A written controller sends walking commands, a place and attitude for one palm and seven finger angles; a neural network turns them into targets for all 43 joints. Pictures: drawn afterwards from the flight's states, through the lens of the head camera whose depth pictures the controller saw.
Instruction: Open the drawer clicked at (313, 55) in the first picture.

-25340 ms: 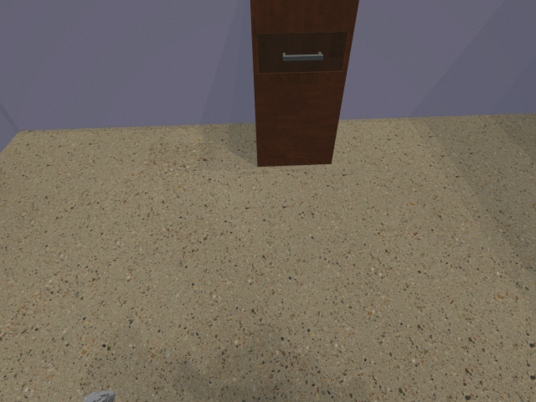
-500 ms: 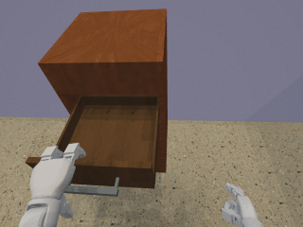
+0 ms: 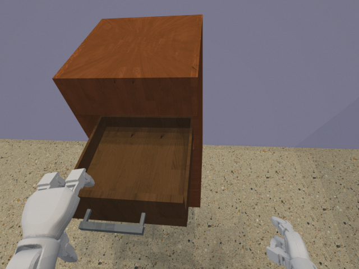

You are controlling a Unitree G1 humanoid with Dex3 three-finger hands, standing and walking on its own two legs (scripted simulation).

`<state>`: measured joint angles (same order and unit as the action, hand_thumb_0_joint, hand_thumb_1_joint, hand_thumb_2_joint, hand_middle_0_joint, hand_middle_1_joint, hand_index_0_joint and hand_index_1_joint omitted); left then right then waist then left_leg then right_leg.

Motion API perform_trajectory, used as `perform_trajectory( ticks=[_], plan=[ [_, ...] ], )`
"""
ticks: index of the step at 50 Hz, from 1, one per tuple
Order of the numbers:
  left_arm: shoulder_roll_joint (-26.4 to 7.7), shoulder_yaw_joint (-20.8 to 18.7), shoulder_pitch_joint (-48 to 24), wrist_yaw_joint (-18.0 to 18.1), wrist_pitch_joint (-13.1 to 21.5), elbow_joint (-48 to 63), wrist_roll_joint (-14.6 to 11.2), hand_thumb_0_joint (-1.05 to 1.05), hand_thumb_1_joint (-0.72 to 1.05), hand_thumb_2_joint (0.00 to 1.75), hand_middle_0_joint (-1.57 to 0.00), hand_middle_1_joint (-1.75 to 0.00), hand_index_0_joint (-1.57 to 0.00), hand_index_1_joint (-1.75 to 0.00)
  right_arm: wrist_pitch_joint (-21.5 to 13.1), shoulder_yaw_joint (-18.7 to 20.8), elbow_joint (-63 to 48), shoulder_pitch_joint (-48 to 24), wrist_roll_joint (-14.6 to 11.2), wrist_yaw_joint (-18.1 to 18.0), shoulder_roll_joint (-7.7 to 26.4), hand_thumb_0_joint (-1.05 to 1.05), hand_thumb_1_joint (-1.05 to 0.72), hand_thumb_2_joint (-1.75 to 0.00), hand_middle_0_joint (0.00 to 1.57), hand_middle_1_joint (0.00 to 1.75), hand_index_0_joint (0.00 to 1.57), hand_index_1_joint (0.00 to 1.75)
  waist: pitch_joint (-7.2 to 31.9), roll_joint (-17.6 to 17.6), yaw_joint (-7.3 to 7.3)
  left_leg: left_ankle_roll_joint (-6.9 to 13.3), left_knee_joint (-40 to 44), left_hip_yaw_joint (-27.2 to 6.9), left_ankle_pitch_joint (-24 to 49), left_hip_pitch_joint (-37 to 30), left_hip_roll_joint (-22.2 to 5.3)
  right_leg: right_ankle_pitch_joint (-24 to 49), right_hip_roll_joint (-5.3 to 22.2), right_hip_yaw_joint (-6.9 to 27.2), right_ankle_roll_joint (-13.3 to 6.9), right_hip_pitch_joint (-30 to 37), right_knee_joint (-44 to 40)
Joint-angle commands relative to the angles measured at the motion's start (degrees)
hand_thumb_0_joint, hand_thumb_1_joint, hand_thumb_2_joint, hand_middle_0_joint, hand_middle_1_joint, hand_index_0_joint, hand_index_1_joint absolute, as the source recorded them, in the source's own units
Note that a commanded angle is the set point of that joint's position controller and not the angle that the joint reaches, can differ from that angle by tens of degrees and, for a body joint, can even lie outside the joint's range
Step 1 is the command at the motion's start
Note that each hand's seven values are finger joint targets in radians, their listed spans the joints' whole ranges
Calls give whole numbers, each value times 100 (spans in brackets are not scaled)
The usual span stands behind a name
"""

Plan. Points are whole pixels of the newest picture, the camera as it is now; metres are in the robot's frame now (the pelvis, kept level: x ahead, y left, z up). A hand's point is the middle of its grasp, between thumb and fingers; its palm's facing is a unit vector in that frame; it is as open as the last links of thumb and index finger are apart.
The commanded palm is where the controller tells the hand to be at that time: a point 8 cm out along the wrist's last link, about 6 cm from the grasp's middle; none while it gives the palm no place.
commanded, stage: draw the hand back to the body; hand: left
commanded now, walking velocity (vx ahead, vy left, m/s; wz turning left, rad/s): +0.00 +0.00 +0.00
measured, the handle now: (113, 221) +0.24 +0.24 -0.11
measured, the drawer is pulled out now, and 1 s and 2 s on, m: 0.30 0.30 0.30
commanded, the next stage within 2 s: step back with the hand held close in 1.14 s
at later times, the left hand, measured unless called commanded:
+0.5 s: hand (65, 192) +0.20 +0.23 +0.14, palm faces +0.39 -0.82 -0.42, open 12.5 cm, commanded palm +0.14 +0.27 +0.16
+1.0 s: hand (48, 188) +0.19 +0.24 +0.17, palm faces +0.43 -0.80 -0.43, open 8.2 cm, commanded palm +0.13 +0.28 +0.18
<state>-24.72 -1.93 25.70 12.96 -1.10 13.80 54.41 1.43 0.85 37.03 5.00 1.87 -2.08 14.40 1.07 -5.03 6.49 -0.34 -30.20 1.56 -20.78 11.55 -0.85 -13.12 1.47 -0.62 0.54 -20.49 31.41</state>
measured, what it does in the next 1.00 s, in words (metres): stands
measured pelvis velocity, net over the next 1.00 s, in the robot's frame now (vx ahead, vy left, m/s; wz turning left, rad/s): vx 0.01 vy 0.00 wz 0.01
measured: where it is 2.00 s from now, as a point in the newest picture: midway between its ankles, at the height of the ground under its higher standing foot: outside the picture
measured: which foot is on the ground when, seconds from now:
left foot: down 0.00-1.00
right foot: down 0.00-1.00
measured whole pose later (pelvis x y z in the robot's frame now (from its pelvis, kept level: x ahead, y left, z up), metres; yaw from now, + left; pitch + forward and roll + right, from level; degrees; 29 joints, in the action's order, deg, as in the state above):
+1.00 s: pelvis +0.01 +0.00 +0.01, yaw +1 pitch -3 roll -1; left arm -17.6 -17.7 28.5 5.9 9.8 25.6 -0.7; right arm -12.6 -0.3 37.7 10.0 1.2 -4.6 11.6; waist -2.1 -3.9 4.1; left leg -0.8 -22.4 0.6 -17.9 1.4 -2.0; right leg -9.7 0.3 -2.0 0.4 -9.0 21.8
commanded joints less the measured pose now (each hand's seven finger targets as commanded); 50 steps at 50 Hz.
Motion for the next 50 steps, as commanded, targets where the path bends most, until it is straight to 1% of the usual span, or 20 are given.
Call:
perform_trajectory(
  ticks=[1, 3, 7, 8, 9, 10, 11, 13, 15, 16, 18, 21, 27, 31, 32, 38, 41, 43, 46, 50],
  plan=[
    [-1201, -910, -345, 238, 103, 1409, 46, 0, -50, 30, -30, -120, -30, -120, -264, 124, -1019, -795, 23, -62, 543, 0, -90, -90, 20, 30, 20, 30, 930, 297, 80, 81, 462, 22, 1938, 332, 140, 1163, -128, -35, -177, 1237, -356],
    [-1326, -1096, -284, 264, 99, 1492, 11, 0, -50, 30, -30, -120, -30, -120, -262, 138, -1024, -823, -2, -61, 565, 0, -90, -90, 20, 30, 20, 30, 981, 75, 89, 37, 480, 1, 2024, 243, 119, 1226, -151, 62, -200, 1294, -410],
    [-1273, -1078, -218, 221, 61, 1552, -105, 0, -50, 30, -30, -120, -30, -120, -220, 136, -1011, -802, -27, -35, 549, 0, -90, -90, 20, 30, 20, 30, 852, 236, 50, 48, 549, 23, 1990, 254, 107, 1189, -127, -32, -167, 1287, -459],
    [430, -960, -628, -111, 232, 1930, -4243, 0, -47, 32, -30, -118, -30, -118, -639, 136, -1343, -289, -166, -147, 256, 0, -90, -90, 20, 30, 20, 30, 601, 528, -434, 178, 570, -31, 1838, -499, -109, 984, -224, -294, -144, 1534, -499],
    [180, -956, 22, -227, 344, 1224, -4545, 0, -43, 33, -29, -115, -29, -115, -908, 57, -1219, -284, -159, -241, 335, 0, -90, -90, 20, 30, 20, 30, 357, 700, -377, 170, 648, 10, 1701, -394, -155, 735, -225, -337, -95, 1490, -504],
    [95, -968, -158, -313, 446, 1591, -4664, 0, -40, 34, -29, -113, -29, -113, -983, 44, -1231, -392, -179, -278, 345, 0, -90, -90, 20, 30, 20, 30, 257, 600, -358, 171, 744, -52, 1538, -339, -143, 580, -210, -315, -107, 1470, -564],
    [-144, -1320, -79, -333, 622, 1805, -4975, 0, -36, 36, -29, -111, -29, -111, -1035, -7, -1240, -327, -141, -394, 343, 0, -90, -90, 20, 30, 20, 30, 303, 848, -293, 158, 823, -14, 1692, -318, -148, 692, -172, -381, -62, 1610, -691],
    [-452, -1613, -410, -333, 832, 2266, -5147, 0, -29, 39, -29, -107, -29, -107, -1263, -76, -1205, -343, -83, -475, 335, 0, -90, -90, 20, 30, 20, 30, 429, 401, -250, 124, 869, 38, 1795, -435, -77, 838, -101, -318, -54, 1722, -790],
    [-244, -1546, -288, -342, 937, 2292, -5247, 0, -22, 42, -28, -102, -28, -102, -1450, -99, -1112, -120, -40, -474, 286, 0, -90, -90, 20, 30, 20, 30, 276, -1, -277, 57, 932, 87, 1983, -375, -53, 1010, -72, -338, -80, 1779, -833],
    [-136, -1535, -142, -362, 948, 2141, -5309, 0, -18, 43, -28, -100, -28, -100, -1498, -115, -1067, -120, -40, -465, 264, 0, -90, -90, 20, 30, 20, 30, 64, 56, -265, 35, 978, 106, 1941, -294, -57, 991, -91, -364, -74, 1759, -898],
    [-370, -1805, -218, -405, 1011, 2217, -5341, 0, -12, 47, -27, -95, -27, -95, -1574, -75, -992, -115, -25, -441, 303, 0, -90, -90, 20, 30, 20, 30, -71, 64, -245, 31, 1006, 101, 1921, -271, -49, 1020, -113, -314, -99, 1754, -1035],
    [-114, -1761, -41, -489, 1099, 2016, -5437, 0, -1, 51, -26, -88, -26, -88, -1638, -81, -945, -96, -36, -399, 251, 0, -90, -90, 20, 30, 20, 30, -239, -4, -253, 24, 1068, 149, 1780, -163, -39, 966, -114, -306, -97, 1794, -1082],
    [-177, -1865, 3, -587, 1298, 2456, -5479, 0, 20, 60, -25, -75, -25, -75, -1730, 10, -956, -40, -29, -316, 320, 0, -90, -90, 20, 30, 20, 30, 426, 144, -242, 48, 1039, 140, 2217, -372, -32, 1393, -109, -278, -78, 2092, -1004],
    [-143, -1979, 282, -588, 1327, 2277, -5502, 0, 34, 66, -24, -66, -24, -66, -1753, 61, -878, -98, -32, -311, 300, 0, -90, -90, 20, 30, 20, 30, 334, 351, -233, 50, 1034, 187, 2261, -323, -38, 1481, -126, -294, -53, 2050, -1037],
    [-265, -2018, 95, -600, 1363, 2563, -5485, 0, 37, 68, -24, -64, -24, -64, -1750, 81, -912, -68, -37, -307, 344, 0, -90, -90, 20, 30, 20, 30, 498, 329, -250, 62, 1029, 157, 2312, -393, -31, 1527, -112, -256, -57, 2086, -1018],
    [-427, -2271, -46, -577, 1399, 2561, -5483, 0, 58, 76, -22, -50, -22, -50, -1747, 97, -848, -140, -46, -345, 320, 0, -90, -90, 20, 30, 20, 30, 256, 103, -243, 49, 1056, 174, 2098, -405, -11, 1333, -133, -213, -87, 1903, -1162],
    [-221, -2213, 136, -585, 1390, 2326, -5546, 0, 69, 81, -22, -43, -22, -43, -1727, 84, -833, -137, -61, -344, 282, 0, -90, -90, 20, 30, 20, 30, 125, 367, -241, 37, 1106, 174, 2003, -325, -45, 1207, -147, -287, -57, 1892, -1150],
    [-329, -2250, -75, -608, 1398, 2462, -5518, 0, 76, 84, -21, -39, -21, -39, -1727, 94, -848, -162, -70, -341, 311, 0, -90, -90, 20, 30, 20, 30, 130, 223, -249, 50, 1098, 157, 1947, -377, -27, 1153, -147, -205, -86, 1835, -1213],
    [-100, -2110, 102, -623, 1367, 2152, -5562, 0, 87, 88, -20, -32, -20, -32, -1698, 69, -825, -140, -79, -319, 291, 0, -90, -90, 20, 30, 20, 30, -42, 298, -257, 32, 1166, 140, 1832, -268, -45, 1006, -160, -280, -70, 1800, -1202],
    [-245, -2139, -151, -633, 1390, 2443, -5537, 0, 90, 90, -20, -30, -20, -30, -1697, 62, -897, -133, -66, -310, 323, 0, -90, -90, 20, 30, 20, 30, 189, 255, -258, 49, 1174, 89, 1814, -301, -29, 1022, -127, -235, -88, 1913, -1170]
  ],
)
